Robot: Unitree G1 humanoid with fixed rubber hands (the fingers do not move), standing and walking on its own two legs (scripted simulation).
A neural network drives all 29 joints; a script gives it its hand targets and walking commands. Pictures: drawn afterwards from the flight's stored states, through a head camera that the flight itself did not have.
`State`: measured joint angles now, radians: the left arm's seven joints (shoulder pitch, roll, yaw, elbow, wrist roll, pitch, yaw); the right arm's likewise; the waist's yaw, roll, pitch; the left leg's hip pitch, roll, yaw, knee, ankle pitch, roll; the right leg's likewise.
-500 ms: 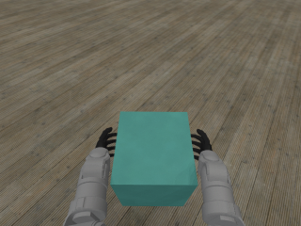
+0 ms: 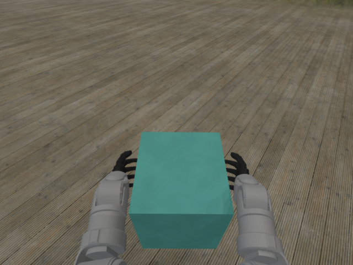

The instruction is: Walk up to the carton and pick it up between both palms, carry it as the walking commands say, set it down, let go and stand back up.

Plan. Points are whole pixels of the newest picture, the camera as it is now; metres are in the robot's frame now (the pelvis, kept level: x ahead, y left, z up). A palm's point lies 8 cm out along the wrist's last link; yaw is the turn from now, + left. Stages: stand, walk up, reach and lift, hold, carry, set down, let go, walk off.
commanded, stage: reach and lift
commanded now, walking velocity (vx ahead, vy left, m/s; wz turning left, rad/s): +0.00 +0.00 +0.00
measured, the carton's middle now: (180, 192) +0.32 +0.00 -0.02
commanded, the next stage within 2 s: hold in 0.72 s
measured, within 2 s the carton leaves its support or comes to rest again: neither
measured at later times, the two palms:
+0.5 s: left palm (118, 181) +0.30 +0.15 +0.05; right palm (239, 179) +0.31 -0.15 +0.05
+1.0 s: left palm (117, 185) +0.28 +0.15 +0.05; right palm (241, 184) +0.29 -0.15 +0.05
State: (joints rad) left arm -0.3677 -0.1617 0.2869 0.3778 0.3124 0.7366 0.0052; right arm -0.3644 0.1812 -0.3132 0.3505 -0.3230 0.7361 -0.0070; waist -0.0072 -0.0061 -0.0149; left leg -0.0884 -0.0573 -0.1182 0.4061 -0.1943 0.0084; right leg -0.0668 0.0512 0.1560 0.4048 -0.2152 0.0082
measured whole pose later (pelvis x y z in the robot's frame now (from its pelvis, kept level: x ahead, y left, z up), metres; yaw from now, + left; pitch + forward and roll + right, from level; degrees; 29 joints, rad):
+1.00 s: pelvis +0.00 +0.00 +0.00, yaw +0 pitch -7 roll +0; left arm -0.28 -0.16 0.23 0.28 0.29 0.77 0.01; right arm -0.30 0.16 -0.23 0.29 -0.29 0.76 -0.01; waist 0.00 -0.01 -0.01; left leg -0.07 -0.05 -0.11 0.39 -0.18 0.00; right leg -0.05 0.05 0.14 0.39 -0.21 0.00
